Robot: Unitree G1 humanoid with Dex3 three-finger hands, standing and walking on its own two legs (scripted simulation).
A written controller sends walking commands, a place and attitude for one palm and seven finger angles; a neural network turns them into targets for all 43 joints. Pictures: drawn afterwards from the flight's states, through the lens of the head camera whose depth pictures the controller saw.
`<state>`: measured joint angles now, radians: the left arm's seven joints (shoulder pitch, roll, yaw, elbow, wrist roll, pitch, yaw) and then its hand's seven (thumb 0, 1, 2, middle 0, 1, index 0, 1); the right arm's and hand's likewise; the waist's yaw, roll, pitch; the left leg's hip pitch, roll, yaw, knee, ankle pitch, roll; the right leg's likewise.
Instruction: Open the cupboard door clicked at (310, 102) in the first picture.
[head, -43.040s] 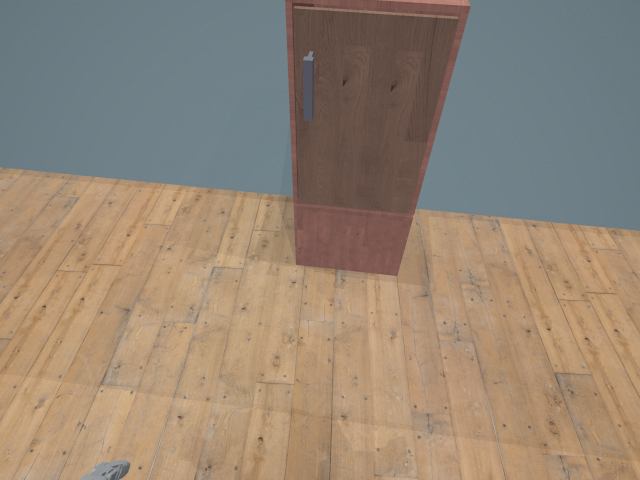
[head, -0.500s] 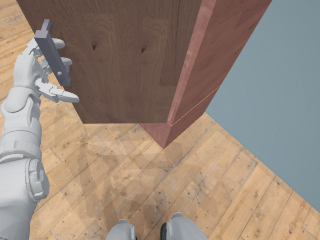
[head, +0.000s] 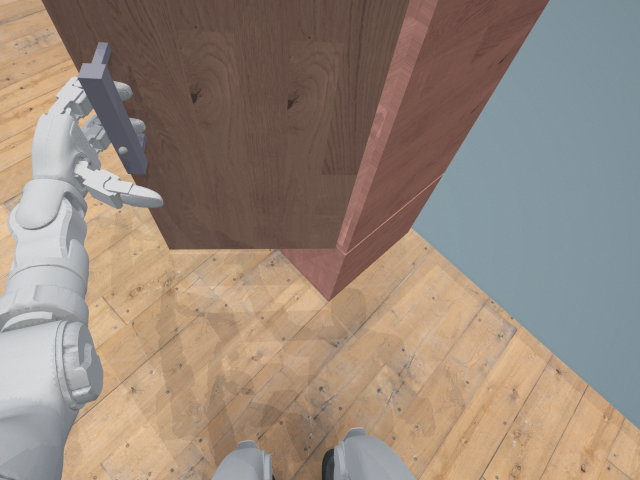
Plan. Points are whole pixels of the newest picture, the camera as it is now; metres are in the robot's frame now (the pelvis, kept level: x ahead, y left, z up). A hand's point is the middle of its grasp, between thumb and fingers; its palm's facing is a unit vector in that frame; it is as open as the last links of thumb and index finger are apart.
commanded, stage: close the thumb around the handle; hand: left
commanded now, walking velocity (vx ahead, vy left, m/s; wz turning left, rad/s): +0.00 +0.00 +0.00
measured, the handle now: (121, 113) +0.55 +0.22 +0.08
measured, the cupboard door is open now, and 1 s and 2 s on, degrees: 50 51 94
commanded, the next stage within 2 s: pull the door open along its arc in 0.70 s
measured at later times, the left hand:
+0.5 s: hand (129, 146) +0.49 +0.20 +0.08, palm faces -0.01 -1.00 -0.01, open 7.5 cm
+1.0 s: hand (130, 148) +0.49 +0.20 +0.08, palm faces -0.02 -1.00 +0.00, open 5.9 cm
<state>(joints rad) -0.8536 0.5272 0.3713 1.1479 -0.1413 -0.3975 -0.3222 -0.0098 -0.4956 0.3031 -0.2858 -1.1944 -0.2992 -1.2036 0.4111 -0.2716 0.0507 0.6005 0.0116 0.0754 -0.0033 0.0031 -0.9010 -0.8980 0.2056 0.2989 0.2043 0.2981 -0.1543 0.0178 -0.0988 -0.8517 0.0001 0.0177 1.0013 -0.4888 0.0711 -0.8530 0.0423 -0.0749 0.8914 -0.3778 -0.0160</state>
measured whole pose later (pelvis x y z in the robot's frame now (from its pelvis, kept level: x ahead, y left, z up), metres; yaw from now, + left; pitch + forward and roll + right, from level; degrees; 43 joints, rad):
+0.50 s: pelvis +0.00 -0.01 +0.00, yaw +0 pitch +20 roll -4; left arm -0.85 0.54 0.38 1.15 -0.13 -0.40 -0.32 0.00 0.43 0.70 -0.36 -1.30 -0.36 -1.30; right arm 0.42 -0.27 0.05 0.60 0.01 0.07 -0.01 0.00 -0.90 -0.90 0.21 0.30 0.20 0.30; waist -0.16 0.02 -0.10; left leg -0.85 0.01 0.02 1.00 -0.49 0.06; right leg -0.86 0.05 -0.07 0.89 -0.38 -0.02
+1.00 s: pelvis +0.00 +0.00 +0.00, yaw -1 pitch +20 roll -3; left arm -0.82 0.53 0.39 1.10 -0.15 -0.38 -0.33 0.01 0.71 0.79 -0.34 -1.34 -0.35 -1.35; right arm 0.41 -0.28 0.05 0.58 0.02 0.08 -0.01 0.00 -0.90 -0.90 0.20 0.30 0.20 0.30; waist -0.16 0.02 -0.11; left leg -0.85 0.01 0.03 0.99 -0.49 0.06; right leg -0.86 0.05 -0.06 0.89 -0.38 -0.02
